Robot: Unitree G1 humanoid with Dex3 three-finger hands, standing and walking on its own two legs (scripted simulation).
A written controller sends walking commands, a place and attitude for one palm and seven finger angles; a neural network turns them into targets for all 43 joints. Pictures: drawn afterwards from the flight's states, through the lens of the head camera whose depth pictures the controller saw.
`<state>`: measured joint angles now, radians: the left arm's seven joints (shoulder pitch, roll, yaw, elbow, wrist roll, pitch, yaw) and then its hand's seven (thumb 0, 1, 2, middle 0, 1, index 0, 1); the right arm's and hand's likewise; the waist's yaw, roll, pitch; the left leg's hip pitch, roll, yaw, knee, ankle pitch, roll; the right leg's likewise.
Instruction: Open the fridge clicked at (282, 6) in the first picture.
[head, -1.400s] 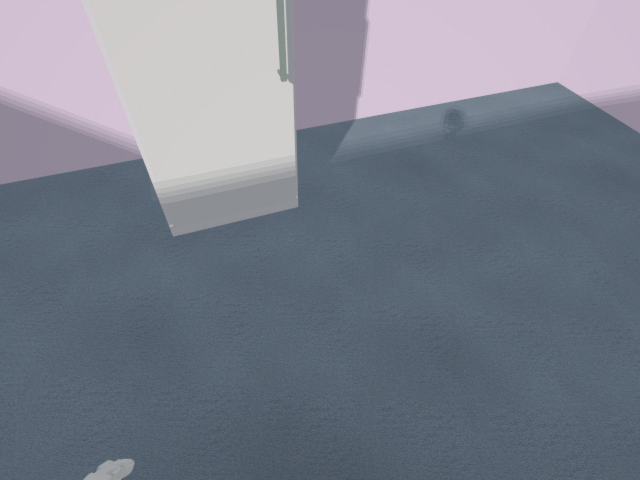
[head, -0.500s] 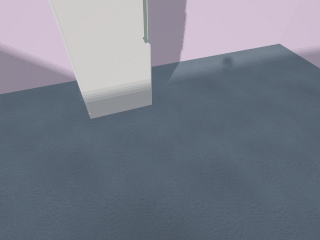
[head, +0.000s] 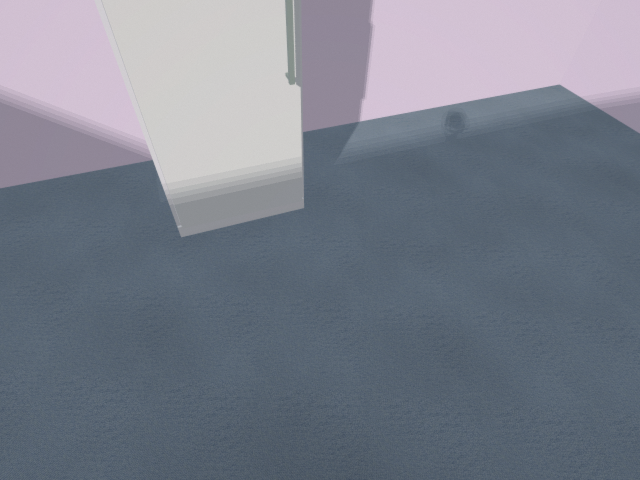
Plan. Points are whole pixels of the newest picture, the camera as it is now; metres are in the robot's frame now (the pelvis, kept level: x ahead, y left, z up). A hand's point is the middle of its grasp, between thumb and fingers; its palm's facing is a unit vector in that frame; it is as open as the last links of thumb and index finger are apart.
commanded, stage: look at it before walking up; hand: right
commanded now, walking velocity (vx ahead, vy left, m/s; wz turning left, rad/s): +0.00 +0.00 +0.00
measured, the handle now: (287, 13) +1.28 +0.17 +0.08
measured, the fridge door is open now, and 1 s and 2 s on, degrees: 0 0 0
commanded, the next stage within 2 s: walk to a spot facing it in 0.04 s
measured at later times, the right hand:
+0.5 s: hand out of the picture +0.03 -0.21 -0.20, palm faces -0.02 +0.99 -0.15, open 7.4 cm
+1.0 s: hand (421, 370) +0.35 -0.16 -0.18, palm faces -0.03 +0.98 -0.19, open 7.2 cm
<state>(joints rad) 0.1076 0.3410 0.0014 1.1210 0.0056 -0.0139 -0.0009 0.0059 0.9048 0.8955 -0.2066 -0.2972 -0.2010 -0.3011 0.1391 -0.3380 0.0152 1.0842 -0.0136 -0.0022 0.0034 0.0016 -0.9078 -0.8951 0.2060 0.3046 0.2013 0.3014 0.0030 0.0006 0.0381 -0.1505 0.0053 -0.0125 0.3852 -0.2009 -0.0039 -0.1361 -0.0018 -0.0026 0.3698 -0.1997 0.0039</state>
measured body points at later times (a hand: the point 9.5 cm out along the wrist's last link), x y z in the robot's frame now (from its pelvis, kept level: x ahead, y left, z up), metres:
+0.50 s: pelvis +0.06 -0.03 -0.02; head +0.06 -0.04 +0.43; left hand +0.04 +0.22 -0.16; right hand +0.03 -0.26 -0.18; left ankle +0.00 +0.11 -0.72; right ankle +0.00 -0.12 -0.75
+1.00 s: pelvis +0.26 +0.02 -0.02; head +0.27 +0.01 +0.43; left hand +0.21 +0.25 -0.17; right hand +0.35 -0.21 -0.17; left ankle +0.30 +0.13 -0.75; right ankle +0.24 -0.10 -0.67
